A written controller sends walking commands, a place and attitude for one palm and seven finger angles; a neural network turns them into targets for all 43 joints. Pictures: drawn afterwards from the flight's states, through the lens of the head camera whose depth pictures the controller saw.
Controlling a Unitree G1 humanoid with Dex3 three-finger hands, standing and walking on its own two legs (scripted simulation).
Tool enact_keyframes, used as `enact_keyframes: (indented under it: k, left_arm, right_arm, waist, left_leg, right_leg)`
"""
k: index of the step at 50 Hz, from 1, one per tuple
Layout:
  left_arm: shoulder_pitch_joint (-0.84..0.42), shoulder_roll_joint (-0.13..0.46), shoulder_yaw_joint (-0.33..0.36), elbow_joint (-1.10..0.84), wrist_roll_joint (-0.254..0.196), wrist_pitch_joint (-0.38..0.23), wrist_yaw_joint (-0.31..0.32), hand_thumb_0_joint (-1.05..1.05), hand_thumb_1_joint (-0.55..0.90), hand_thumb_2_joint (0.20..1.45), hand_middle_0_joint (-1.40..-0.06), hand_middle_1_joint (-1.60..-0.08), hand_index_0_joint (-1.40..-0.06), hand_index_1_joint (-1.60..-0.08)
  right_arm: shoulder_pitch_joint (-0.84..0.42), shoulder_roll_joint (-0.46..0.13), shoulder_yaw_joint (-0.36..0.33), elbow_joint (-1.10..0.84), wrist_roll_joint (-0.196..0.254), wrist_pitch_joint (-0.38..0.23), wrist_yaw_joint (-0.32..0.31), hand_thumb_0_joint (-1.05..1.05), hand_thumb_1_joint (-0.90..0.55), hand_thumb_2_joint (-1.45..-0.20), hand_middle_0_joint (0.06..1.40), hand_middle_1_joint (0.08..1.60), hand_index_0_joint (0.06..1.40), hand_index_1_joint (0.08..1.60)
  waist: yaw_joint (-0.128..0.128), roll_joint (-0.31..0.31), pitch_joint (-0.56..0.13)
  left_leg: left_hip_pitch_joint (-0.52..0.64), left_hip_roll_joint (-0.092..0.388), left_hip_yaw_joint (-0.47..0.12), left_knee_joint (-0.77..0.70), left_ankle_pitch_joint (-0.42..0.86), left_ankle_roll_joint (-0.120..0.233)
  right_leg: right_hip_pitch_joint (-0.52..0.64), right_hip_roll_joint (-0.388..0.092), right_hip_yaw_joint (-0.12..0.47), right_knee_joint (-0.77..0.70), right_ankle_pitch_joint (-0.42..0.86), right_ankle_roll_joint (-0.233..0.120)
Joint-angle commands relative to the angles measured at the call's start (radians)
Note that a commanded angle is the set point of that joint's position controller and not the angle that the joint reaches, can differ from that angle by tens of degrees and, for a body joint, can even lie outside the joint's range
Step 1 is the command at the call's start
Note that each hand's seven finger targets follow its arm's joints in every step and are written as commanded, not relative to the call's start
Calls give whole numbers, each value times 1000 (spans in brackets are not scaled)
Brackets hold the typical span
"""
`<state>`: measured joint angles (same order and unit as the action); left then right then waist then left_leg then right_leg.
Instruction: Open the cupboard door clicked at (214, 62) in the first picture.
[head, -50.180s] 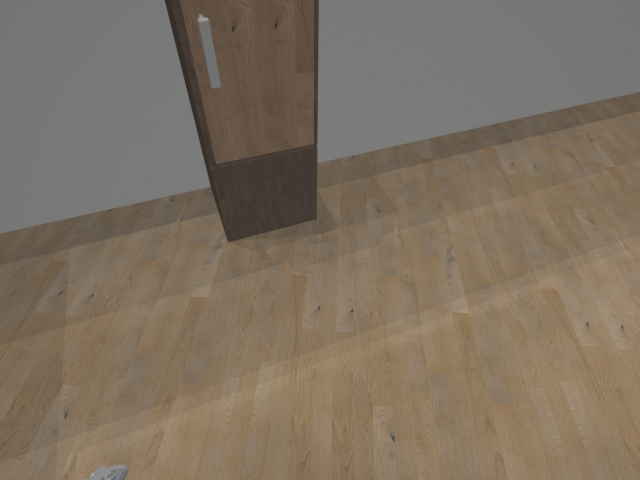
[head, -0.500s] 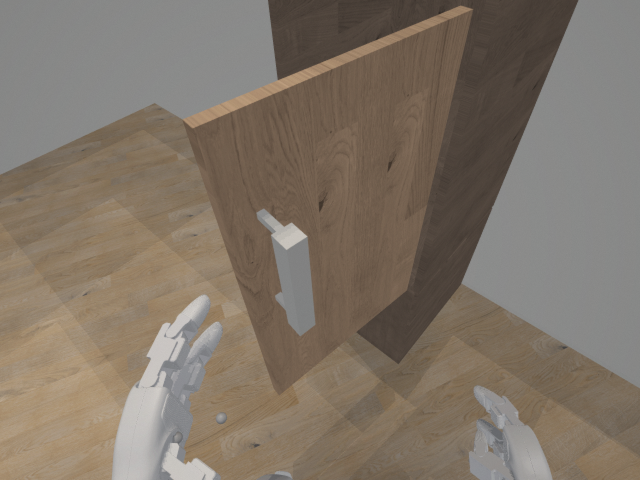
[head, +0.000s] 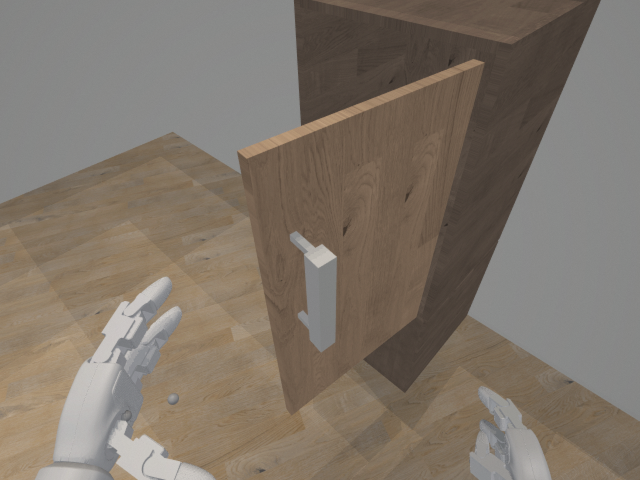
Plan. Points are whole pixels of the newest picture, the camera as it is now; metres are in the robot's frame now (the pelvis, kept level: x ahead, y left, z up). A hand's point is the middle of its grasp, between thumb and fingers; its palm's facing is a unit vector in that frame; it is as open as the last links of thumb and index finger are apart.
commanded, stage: draw the hand back to the body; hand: left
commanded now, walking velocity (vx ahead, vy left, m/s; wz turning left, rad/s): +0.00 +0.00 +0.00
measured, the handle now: (311, 293) +0.34 +0.05 +0.08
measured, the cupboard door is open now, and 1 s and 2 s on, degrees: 82 82 82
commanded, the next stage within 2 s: step back with the hand held close in 1.04 s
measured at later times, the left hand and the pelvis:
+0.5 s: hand (68, 328) +0.20 +0.25 +0.18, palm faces +0.35 -0.87 -0.36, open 11.0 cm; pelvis +0.02 +0.03 +0.04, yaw -1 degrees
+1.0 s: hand (68, 308) +0.21 +0.25 +0.19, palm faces +0.42 -0.82 -0.38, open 7.5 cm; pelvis +0.02 +0.00 +0.04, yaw -1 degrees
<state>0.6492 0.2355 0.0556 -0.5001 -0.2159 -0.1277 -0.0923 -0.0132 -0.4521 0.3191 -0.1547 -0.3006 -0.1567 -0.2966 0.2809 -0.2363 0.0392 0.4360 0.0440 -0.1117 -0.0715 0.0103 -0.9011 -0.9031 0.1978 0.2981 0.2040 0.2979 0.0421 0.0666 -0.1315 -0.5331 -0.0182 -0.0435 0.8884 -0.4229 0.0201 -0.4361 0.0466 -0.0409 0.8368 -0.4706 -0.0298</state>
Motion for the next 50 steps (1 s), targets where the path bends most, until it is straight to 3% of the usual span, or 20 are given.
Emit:
enact_keyframes:
  k: [1,2,10,15,24,31,33,37,38,42,46,50]
  left_arm:
    - [-37,141,73,-276,113,-9,136,0,-220,420,-160,-300,-160,-300]
    - [-23,106,47,-249,126,3,149,0,-185,435,-161,-300,-161,-300]
    - [-104,181,135,-242,161,17,213,0,95,555,-171,-300,-171,-300]
    - [-130,204,188,-253,162,12,228,0,270,630,-178,-300,-178,-300]
    - [-181,246,301,-168,154,11,233,0,585,765,-189,-300,-189,-300]
    - [-247,323,412,-175,149,0,239,0,830,870,-198,-300,-198,-300]
    - [-264,319,418,-167,145,1,239,0,900,900,-200,-300,-200,-300]
    - [-207,238,346,-86,139,15,222,0,900,900,-200,-300,-200,-300]
    - [-213,248,352,-84,137,18,221,0,900,900,-200,-300,-200,-300]
    - [-252,285,378,-113,139,6,225,0,900,900,-200,-300,-200,-300]
    - [-270,336,415,-162,146,-5,232,0,900,900,-200,-300,-200,-300]
    - [-241,297,392,-138,139,-2,227,0,900,900,-200,-300,-200,-300]
  right_arm:
    - [-118,-68,-30,-171,-16,-46,-39,0,-900,-900,200,300,200,300]
    - [-112,-63,-25,-160,-18,-40,-39,0,-900,-900,200,300,200,300]
    - [-159,-71,-14,-118,-28,-28,-45,0,-900,-900,200,300,200,300]
    - [-174,-76,-11,-79,-32,-41,-39,0,-900,-900,200,300,200,300]
    - [-190,-91,-28,-26,-37,-36,-24,0,-900,-900,200,300,200,300]
    - [-196,-97,-39,6,-40,-33,-18,0,-900,-900,200,300,200,300]
    - [-195,-96,-41,12,-40,-32,-15,0,-900,-900,200,300,200,300]
    - [-199,-103,-51,14,-38,-19,-6,0,-900,-900,200,300,200,300]
    - [-202,-106,-54,12,-38,-14,-6,0,-900,-900,200,300,200,300]
    - [-215,-104,-54,12,-41,-9,-11,0,-900,-900,200,300,200,300]
    - [-223,-96,-50,18,-41,-20,-20,0,-900,-900,200,300,200,300]
    - [-220,-88,-48,26,-40,-24,-17,0,-900,-900,200,300,200,300]
  waist:
    - [6,-46,27]
    - [-3,-40,42]
    - [5,-31,61]
    - [12,32,48]
    - [19,-25,94]
    - [30,54,41]
    - [26,76,46]
    - [15,-17,88]
    - [18,-34,85]
    - [22,-32,68]
    - [31,30,35]
    - [24,22,65]
  left_leg:
    - [159,13,-6,-192,171,15]
    - [174,18,-9,-206,175,15]
    - [267,35,-36,-348,172,8]
    - [330,43,-46,-409,249,-6]
    - [371,56,-41,-490,328,-25]
    - [431,51,-19,-494,454,-27]
    - [441,52,-17,-499,477,-32]
    - [444,51,0,-505,466,-14]
    - [442,48,5,-504,455,-8]
    - [441,37,10,-513,403,0]
    - [462,30,20,-498,421,2]
    - [466,26,26,-492,454,2]
  right_leg:
    - [-36,-48,57,-275,192,0]
    - [-24,-48,42,-266,193,1]
    - [82,-40,19,-326,189,1]
    - [161,-40,16,-354,246,-4]
    - [247,-31,10,-419,297,-2]
    - [312,-34,19,-452,385,-4]
    - [312,-35,18,-457,392,-2]
    - [301,-35,18,-478,409,7]
    - [305,-34,19,-481,413,8]
    - [322,-37,25,-492,399,8]
    - [341,-40,33,-500,426,5]
    - [332,-41,31,-500,465,8]
